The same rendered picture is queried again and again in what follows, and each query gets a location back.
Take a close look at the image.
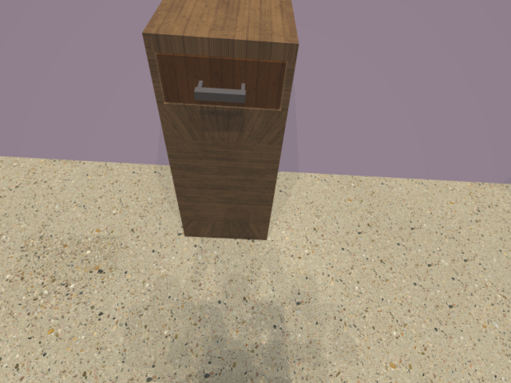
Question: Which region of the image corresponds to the handle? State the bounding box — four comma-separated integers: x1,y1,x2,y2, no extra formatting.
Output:
194,81,246,103

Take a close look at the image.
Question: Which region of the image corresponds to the drawer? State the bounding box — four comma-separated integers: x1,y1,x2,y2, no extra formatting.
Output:
156,52,286,109

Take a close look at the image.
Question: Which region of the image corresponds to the cabinet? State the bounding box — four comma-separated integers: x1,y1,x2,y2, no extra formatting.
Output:
142,0,299,240

